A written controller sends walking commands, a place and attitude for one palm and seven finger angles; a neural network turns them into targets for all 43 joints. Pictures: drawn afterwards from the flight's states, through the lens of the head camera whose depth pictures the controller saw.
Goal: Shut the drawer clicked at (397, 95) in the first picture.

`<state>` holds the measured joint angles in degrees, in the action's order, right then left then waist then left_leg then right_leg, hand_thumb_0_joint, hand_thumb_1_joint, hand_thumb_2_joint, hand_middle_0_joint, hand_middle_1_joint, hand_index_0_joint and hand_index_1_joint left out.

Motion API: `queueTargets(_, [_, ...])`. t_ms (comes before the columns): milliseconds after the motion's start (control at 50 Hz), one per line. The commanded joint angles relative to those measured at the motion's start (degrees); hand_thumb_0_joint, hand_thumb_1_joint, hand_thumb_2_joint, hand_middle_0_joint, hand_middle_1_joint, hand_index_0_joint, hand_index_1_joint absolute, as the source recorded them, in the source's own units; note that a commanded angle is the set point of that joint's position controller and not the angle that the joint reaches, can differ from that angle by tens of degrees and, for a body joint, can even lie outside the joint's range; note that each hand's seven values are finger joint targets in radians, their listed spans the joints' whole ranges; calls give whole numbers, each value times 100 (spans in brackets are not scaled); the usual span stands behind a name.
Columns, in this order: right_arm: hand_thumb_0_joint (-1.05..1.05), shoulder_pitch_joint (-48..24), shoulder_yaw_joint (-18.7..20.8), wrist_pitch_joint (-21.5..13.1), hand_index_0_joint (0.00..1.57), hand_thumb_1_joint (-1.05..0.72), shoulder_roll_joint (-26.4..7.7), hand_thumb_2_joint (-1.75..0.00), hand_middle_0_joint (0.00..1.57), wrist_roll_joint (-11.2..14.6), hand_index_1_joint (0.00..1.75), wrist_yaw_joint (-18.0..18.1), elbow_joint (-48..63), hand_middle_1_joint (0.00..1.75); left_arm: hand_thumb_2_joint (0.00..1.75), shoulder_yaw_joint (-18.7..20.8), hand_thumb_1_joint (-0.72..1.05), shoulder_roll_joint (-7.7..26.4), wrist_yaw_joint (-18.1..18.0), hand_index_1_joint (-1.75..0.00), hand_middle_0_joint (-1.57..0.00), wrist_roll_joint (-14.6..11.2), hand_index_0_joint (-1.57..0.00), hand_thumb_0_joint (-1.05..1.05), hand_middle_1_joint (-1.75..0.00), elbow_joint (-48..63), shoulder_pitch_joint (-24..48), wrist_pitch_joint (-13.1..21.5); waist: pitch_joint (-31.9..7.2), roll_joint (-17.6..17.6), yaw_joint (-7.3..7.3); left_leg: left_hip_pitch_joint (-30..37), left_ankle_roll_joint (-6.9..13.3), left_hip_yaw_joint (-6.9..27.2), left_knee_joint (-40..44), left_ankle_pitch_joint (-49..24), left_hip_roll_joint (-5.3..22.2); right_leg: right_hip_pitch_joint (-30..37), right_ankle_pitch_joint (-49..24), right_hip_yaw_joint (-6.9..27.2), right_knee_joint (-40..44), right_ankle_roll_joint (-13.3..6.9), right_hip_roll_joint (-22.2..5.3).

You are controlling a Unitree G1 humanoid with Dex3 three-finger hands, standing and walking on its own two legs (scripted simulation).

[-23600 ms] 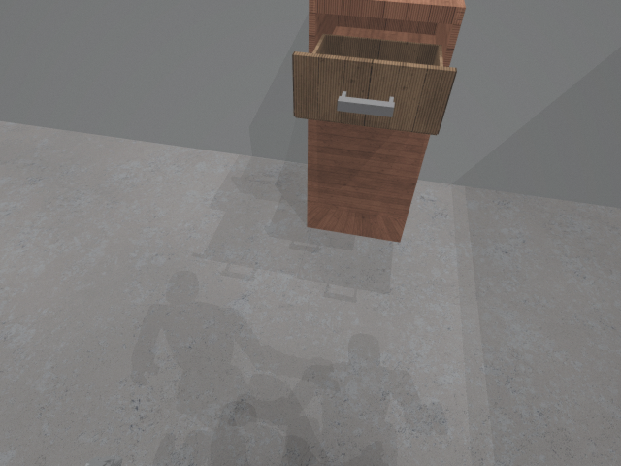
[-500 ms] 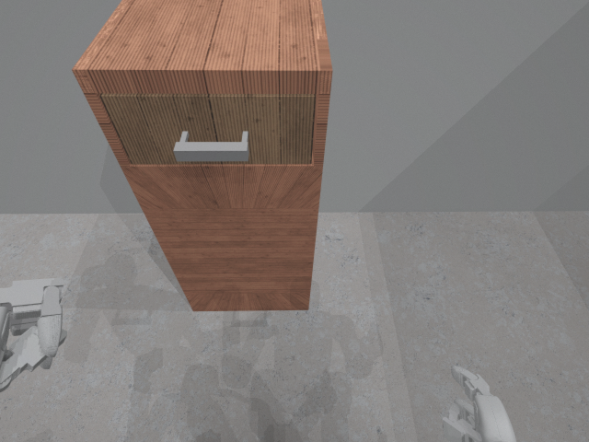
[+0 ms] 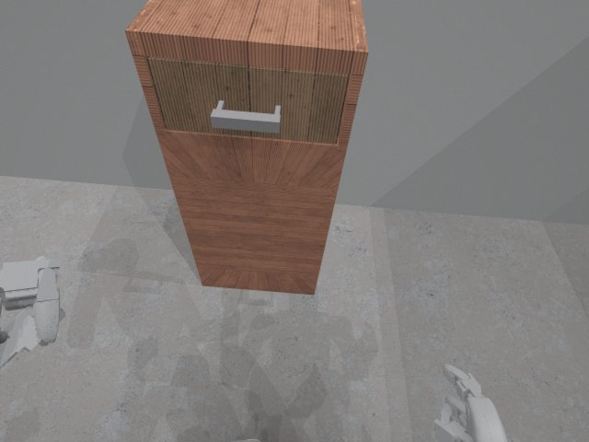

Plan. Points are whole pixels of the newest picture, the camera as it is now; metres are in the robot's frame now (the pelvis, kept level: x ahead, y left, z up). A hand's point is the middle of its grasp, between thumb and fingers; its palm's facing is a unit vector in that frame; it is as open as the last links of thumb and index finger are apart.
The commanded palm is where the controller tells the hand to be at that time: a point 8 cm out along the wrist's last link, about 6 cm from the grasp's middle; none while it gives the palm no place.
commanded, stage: step back with the hand held close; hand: left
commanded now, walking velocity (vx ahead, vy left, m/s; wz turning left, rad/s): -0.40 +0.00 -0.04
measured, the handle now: (247, 114) +0.68 +0.14 +0.05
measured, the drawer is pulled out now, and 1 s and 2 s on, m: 0.00 0.00 0.00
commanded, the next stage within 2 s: stop stepping back and stand still in 0.30 s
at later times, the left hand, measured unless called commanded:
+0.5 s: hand out of the picture +0.09 +0.17 +0.19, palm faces +0.15 -0.76 -0.64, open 3.2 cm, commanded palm +0.06 +0.21 +0.18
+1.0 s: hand out of the picture +0.00 +0.23 +0.16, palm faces +0.37 -0.84 -0.41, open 3.2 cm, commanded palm -0.05 +0.26 +0.18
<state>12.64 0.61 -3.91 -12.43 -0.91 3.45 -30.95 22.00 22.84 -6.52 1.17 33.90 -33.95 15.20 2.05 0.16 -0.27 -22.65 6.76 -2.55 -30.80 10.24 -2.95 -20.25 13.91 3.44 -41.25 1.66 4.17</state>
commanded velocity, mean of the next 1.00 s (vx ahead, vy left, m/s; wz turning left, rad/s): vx -0.01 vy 0.04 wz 0.02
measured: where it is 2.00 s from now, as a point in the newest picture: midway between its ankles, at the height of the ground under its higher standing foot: outside the picture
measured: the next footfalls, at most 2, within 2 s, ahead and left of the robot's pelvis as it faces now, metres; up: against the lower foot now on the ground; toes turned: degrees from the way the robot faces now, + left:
right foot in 0.28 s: -0.15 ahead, -0.10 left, +0.00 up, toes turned -6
left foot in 0.58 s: -0.09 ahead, +0.04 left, +0.00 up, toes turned -5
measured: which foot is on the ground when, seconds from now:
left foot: down 0.00-0.36, up 0.38-0.56, down 0.58-0.76, up 0.78-1.00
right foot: up 0.00-0.26, down 0.28-1.00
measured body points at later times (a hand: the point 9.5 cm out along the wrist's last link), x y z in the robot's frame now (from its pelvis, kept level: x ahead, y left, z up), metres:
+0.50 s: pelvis -0.12 -0.05 +0.01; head -0.08 -0.03 +0.45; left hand +0.08 +0.21 +0.22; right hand +0.02 -0.30 -0.08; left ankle -0.07 +0.04 -0.70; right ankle -0.24 -0.11 -0.73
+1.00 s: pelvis -0.20 -0.01 +0.01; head -0.21 +0.00 +0.46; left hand -0.02 +0.27 +0.18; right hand -0.10 -0.27 -0.08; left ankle -0.19 +0.12 -0.70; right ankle -0.21 -0.12 -0.73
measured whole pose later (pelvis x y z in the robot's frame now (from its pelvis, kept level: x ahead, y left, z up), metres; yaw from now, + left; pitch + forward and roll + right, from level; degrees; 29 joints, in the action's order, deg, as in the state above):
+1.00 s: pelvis -0.20 -0.01 +0.01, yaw -5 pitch +1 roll +1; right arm 17.5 0.5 -4.3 -12.1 -0.4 3.9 -36.7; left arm 21.5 19.8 -8.3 -0.9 27.0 -33.8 13.2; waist -3.0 -3.3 0.6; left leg -22.6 2.0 -3.7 -43.7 20.5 1.9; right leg -14.4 14.4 -2.5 -27.3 -2.0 -1.8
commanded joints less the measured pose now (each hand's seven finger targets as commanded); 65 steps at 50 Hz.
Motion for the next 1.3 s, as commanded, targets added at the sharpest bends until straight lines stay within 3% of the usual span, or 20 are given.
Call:
queueTargets(0, [0,-566,377,-463,20,-90,-780,-90,20,-18,30,66,848,30,90,870,90,850,-172,-160,-140,-137,-140,0,-160,1167,-100,411,-499,536,66,-1167,310,1696,1919,1564,1882,1464,664,8,-373,-36,-7])
queueTargets(180, [0,-376,372,-704,20,-90,-749,-90,20,-131,30,-215,252,30,90,715,90,1071,-12,-160,-140,-364,-140,0,-160,1689,-253,606,-2460,1190,200,4022,-151,996,514,-5428,1602,-261,885,-205,1406,-52,-41])
queueTargets(280, [0,-763,298,-528,20,-90,-750,-90,20,-55,30,-331,791,30,90,1773,90,1840,-5,-160,-140,-701,-140,0,-160,2307,-1224,496,-3034,982,459,2956,-208,785,532,-3799,1619,866,335,-309,1929,-38,-238])
queueTargets(340, [0,-1101,112,-90,20,-90,-526,-90,20,229,30,-238,1199,30,90,2120,90,1927,56,-160,-140,-861,-140,0,-160,1901,-1407,555,-1870,-1586,324,892,-646,-290,-1022,371,357,875,-3668,609,2704,-49,-1672])
queueTargets(380, [0,-1170,205,-91,20,-90,-556,-90,20,405,30,-190,1024,30,90,2049,90,1618,-12,-160,-140,-785,-140,0,-160,1037,-1604,434,-1468,-1865,283,-736,-614,189,-2612,1712,25,1231,-5739,260,2028,361,-2007])
queueTargets(460, [0,-1003,126,-41,20,-90,-515,-90,20,256,30,11,655,30,90,1120,90,983,-125,-160,-140,-591,-140,0,-160,351,-823,-19,-756,-190,-50,-40,-612,-357,-1086,629,120,982,-5092,222,1702,-260,-1578])
queueTargets(540, [0,-577,217,-166,20,-90,-871,-90,20,371,30,78,569,30,90,161,90,641,-201,-160,-140,-506,-140,0,-160,382,-11,-181,-908,-410,-156,1620,-152,56,766,-1705,586,705,-4430,-122,607,557,-1020])
queueTargets(600, [0,-387,253,-296,20,-90,-855,-90,20,336,30,-14,725,30,90,150,90,824,-283,-160,-140,-330,-140,0,-160,972,178,-152,-1084,306,83,2506,436,1301,468,-3347,1581,-548,467,31,-208,489,-584])
queueTargets(700, [0,-759,168,-445,20,-90,-781,-90,20,169,30,-15,872,30,90,1025,90,1424,-292,-160,-140,-214,-140,0,-160,1834,-277,-37,-380,966,176,-1226,128,1211,1464,1785,1173,2268,495,-189,945,-103,-550])
queueTargets(720, [0,-691,203,-386,20,-90,-702,-90,20,170,30,-44,894,30,90,1094,90,1378,-281,-160,-140,-229,-140,0,-160,1653,-590,33,-350,536,153,-1534,-112,920,1033,2349,773,2385,845,89,1403,-265,-686])
queueTargets(760, [0,-595,369,-223,20,-90,-649,-90,20,128,30,-69,790,30,90,1054,90,1253,-271,-160,-140,-311,-140,0,-160,1294,-610,128,-84,-1203,111,-1151,-600,237,-2332,2011,-26,434,4033,2909,3502,-1217,-2292])
queueTargets(780, [0,-489,424,-173,20,-90,-730,-90,20,121,30,-97,600,30,90,940,90,1006,-250,-160,-140,-401,-140,0,-160,911,-489,133,193,-1286,63,-1357,-682,395,-3613,1739,43,-151,3992,3313,3782,-1338,-2632])
queueTargets(880, [0,-431,251,-287,20,-90,-562,-90,20,128,30,32,455,30,90,323,90,547,-149,-160,-140,-327,-140,0,-160,156,389,101,81,-588,-178,-690,-567,241,-2351,887,672,-218,2204,985,3085,-1078,-1903])
queueTargets(980, [0,-417,195,-619,20,-90,-575,-90,20,14,30,275,392,30,90,87,90,607,-339,-160,-140,-207,-140,0,-160,807,526,28,-312,-660,-20,1235,-408,-477,444,889,323,77,1831,236,2331,-799,-1390])
queueTargets(1000, [0,-337,198,-690,20,-90,-616,-90,20,-4,30,276,412,30,90,145,90,661,-338,-160,-140,-230,-140,0,-160,1226,574,89,-479,-74,-62,1710,-312,-72,887,997,527,-15,1428,121,1546,-626,-1150])
queueTargets(1040, [0,-303,178,-751,20,-90,-685,-90,20,4,30,205,510,30,90,348,90,875,-396,-160,-140,-154,-140,0,-160,2096,812,255,-603,1807,-72,2502,384,2414,1441,62,2172,-1311,1501,-695,-690,-150,-375])
queueTargets(1100, [0,-284,169,-912,20,-90,-466,-90,20,0,30,35,308,30,90,752,90,1138,-362,-160,-140,-208,-140,0,-160,2088,307,218,-332,1328,-13,1707,506,2128,1487,-904,2236,-1226,1519,-315,-1501,-144,-654])
queueTargets(1140, [0,-321,151,-891,20,-90,-457,-90,20,61,30,-82,250,30,90,782,90,1000,-358,-160,-140,-244,-140,0,-160,1801,-198,107,-291,1440,37,1282,187,1108,1160,-1404,1915,-495,945,-544,-543,-144,-660])
queueTargets(1220, [0,-436,160,-629,20,-90,-546,-90,20,92,30,-101,384,30,90,840,90,892,-306,-160,-140,-349,-140,0,-160,938,-567,-19,-323,797,61,-209,-233,385,679,583,1571,1467,388,-832,1067,-140,-381])
queueTargets(1280, [0,-509,199,-445,20,-90,-481,-90,20,96,30,-45,470,30,90,824,90,927,-297,-160,-140,-384,-140,0,-160,533,-322,-186,4,-1425,-26,-635,-606,-88,-1441,1862,390,729,1391,2005,3011,-867,-1856])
